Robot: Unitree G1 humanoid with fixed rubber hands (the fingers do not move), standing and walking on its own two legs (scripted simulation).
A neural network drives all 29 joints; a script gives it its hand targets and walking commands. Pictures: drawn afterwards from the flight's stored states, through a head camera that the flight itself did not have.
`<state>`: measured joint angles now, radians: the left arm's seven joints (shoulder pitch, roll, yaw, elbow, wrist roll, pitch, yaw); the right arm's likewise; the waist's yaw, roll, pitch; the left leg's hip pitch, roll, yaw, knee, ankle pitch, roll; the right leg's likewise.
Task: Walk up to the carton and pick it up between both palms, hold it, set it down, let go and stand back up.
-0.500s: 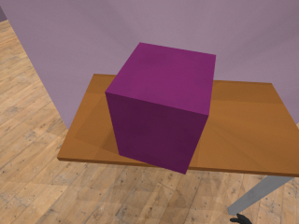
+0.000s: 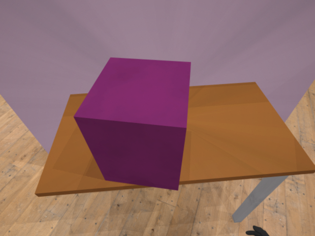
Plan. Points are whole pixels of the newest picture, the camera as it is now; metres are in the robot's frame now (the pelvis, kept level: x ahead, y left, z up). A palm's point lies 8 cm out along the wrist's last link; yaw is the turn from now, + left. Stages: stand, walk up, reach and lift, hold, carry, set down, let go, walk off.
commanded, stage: walk up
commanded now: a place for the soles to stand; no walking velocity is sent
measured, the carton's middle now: (145, 125) +0.42 +0.05 +0.06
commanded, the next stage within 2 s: reach and lift in 1.52 s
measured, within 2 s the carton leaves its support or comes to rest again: neither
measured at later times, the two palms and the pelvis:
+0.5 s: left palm out of the picture +0.12 +0.26 -0.08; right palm out of the picture +0.08 -0.27 -0.11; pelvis +0.00 +0.00 +0.00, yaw -5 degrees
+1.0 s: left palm out of the picture +0.12 +0.26 -0.09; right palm out of the picture +0.06 -0.28 -0.11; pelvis -0.01 +0.01 -0.01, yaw -7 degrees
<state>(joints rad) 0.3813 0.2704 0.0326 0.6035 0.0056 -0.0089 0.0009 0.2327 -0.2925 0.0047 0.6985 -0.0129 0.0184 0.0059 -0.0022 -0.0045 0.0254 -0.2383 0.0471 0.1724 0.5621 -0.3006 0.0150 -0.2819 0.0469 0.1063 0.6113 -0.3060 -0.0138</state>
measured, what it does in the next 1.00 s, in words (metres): stands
